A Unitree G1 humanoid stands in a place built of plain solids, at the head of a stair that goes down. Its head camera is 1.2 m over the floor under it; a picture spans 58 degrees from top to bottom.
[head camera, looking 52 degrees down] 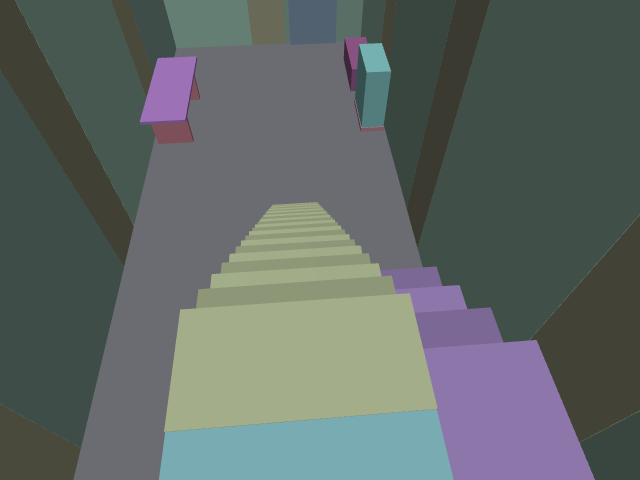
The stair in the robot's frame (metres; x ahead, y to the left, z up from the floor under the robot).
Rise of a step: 0.18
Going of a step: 0.19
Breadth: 0.73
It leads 5 degrees to the left of straight ahead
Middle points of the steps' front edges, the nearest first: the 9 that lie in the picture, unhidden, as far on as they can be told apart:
0.69 0.07 0.00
0.88 0.09 -0.18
1.06 0.10 -0.36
1.25 0.12 -0.54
1.43 0.13 -0.72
1.62 0.15 -0.90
1.80 0.16 -1.08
1.99 0.18 -1.26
2.18 0.19 -1.44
